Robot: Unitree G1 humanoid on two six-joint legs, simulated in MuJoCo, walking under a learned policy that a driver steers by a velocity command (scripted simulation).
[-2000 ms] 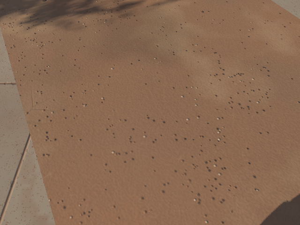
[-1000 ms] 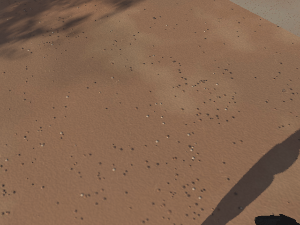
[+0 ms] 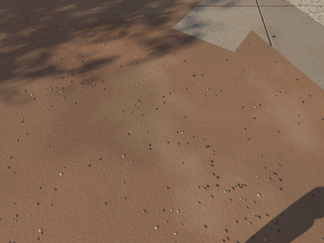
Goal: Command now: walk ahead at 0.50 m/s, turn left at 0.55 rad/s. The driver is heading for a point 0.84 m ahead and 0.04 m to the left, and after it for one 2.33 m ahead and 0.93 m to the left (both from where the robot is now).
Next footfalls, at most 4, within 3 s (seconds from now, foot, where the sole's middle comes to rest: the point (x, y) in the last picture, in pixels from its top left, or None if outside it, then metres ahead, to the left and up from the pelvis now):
0.10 left None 0.22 0.09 -0.77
0.68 right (175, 217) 0.56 0.01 -0.77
1.20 left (140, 158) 0.84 0.19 -0.77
1.72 right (178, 163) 0.82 0.01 -0.78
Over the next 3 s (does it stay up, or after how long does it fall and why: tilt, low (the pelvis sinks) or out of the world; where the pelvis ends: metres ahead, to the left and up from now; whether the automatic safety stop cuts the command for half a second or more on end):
stays up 0.86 0.18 0.01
